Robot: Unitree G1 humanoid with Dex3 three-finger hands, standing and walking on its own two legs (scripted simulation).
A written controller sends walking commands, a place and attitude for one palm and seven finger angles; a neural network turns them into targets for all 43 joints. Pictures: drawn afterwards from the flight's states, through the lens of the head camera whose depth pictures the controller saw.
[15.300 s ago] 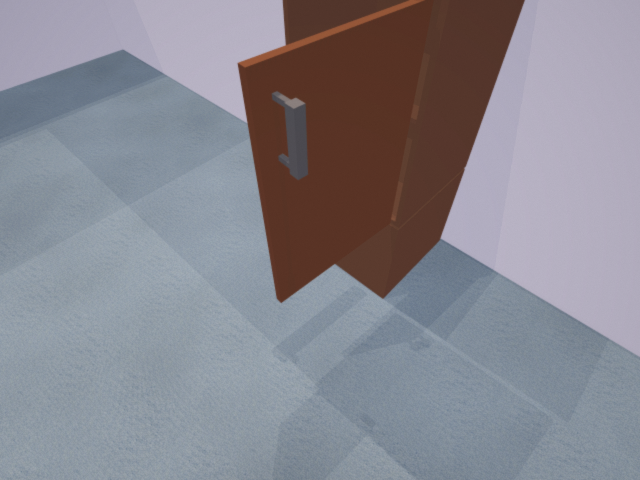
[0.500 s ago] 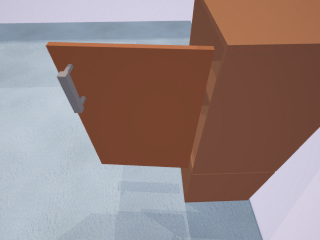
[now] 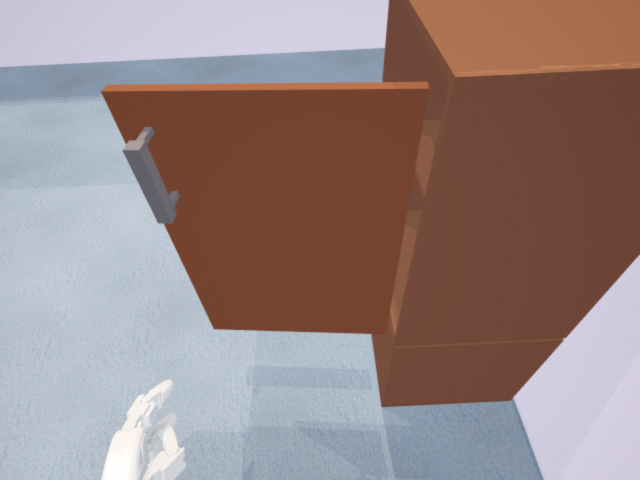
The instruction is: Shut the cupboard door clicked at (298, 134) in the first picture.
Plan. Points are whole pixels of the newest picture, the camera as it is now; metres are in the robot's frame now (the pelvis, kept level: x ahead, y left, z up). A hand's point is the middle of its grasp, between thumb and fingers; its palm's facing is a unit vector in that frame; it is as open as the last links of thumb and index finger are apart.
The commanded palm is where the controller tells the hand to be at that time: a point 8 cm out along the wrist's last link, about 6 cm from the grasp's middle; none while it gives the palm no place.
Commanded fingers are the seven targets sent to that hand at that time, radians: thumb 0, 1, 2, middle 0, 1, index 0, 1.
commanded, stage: raise the hand and make a fist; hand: left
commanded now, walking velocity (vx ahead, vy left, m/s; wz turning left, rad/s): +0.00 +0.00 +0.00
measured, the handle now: (157, 176) +0.48 +0.24 +0.14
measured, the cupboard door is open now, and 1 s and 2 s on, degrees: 85 85 85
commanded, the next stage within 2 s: bring the fist close to the handle in 1.76 s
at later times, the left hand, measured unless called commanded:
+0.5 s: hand (180, 442) +0.17 +0.16 +0.02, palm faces -0.07 -1.00 -0.06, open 5.0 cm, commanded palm +0.14 +0.23 +0.03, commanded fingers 0.00 0.90 0.90 -0.81 -0.96 -0.81 -0.96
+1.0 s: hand (132, 383) +0.21 +0.20 +0.09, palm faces +0.01 -1.00 -0.07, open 3.2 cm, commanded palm +0.18 +0.25 +0.10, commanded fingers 0.00 0.90 0.90 -1.26 -1.46 -1.26 -1.46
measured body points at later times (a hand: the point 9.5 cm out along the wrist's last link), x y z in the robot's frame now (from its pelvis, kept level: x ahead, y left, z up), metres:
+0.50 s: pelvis -0.04 +0.00 -0.06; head +0.00 +0.00 +0.39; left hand +0.17 +0.21 +0.03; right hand +0.17 -0.18 -0.12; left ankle -0.03 +0.12 -0.73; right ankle +0.02 -0.09 -0.73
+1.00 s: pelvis +0.00 +0.02 -0.02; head +0.01 +0.02 +0.43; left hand +0.20 +0.26 +0.09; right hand +0.19 -0.21 -0.07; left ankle -0.03 +0.12 -0.73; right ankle +0.02 -0.09 -0.73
